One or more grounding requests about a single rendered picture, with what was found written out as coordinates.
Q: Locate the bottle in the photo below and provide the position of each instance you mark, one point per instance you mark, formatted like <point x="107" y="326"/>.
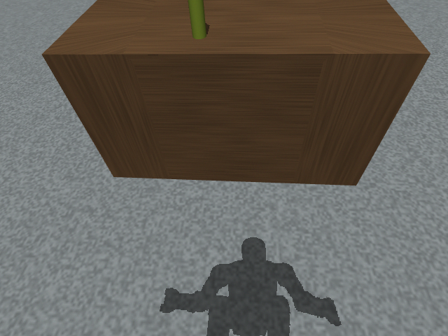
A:
<point x="197" y="19"/>

